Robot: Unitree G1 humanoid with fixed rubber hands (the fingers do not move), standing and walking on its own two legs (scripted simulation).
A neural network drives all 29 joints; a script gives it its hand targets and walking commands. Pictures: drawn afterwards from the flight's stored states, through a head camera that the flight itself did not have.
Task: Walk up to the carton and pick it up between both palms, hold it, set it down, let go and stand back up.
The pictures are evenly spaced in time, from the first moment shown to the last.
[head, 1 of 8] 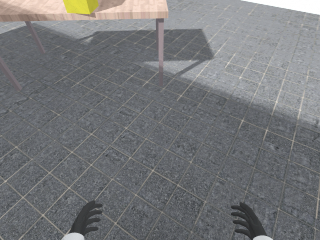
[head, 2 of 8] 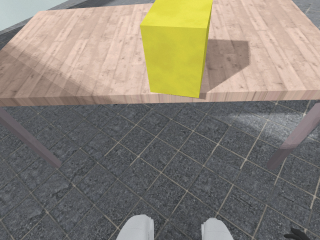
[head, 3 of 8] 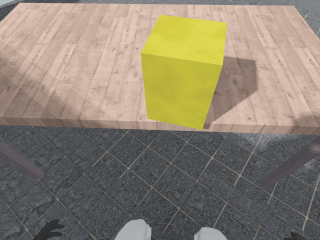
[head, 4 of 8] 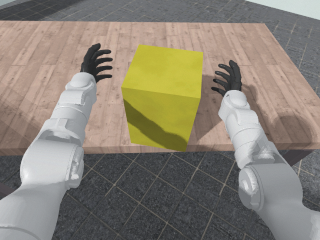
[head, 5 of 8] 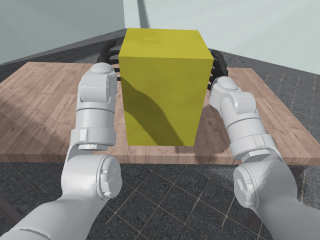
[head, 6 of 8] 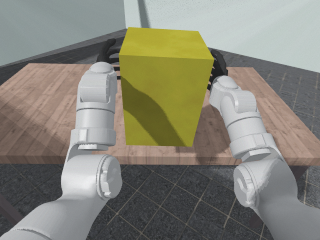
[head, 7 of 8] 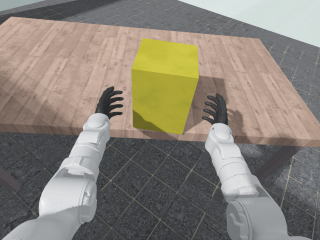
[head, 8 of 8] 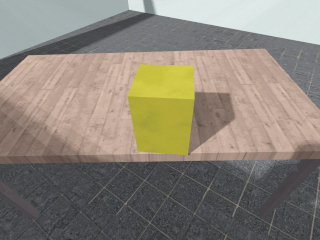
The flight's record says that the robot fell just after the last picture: no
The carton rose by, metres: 0.19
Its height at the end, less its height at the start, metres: +0.00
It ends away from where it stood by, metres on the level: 0.02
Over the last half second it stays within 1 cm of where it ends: yes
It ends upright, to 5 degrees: yes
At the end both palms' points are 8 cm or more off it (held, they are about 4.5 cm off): yes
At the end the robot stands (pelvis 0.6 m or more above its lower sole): yes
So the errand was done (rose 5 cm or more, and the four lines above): yes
